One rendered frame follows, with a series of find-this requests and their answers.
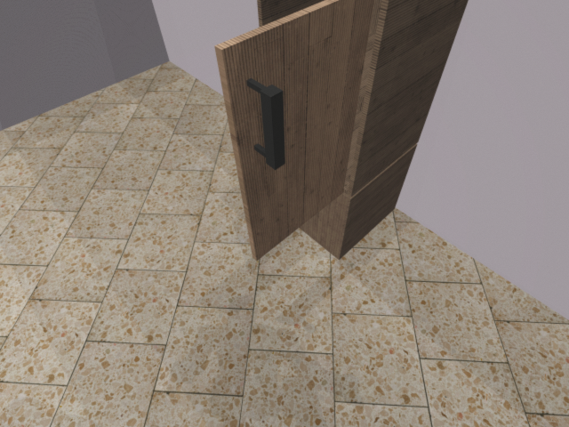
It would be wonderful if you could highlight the cupboard door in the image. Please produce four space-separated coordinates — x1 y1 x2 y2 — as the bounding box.
214 0 374 261

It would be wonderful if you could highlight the handle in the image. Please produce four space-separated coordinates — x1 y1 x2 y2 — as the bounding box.
246 78 285 170

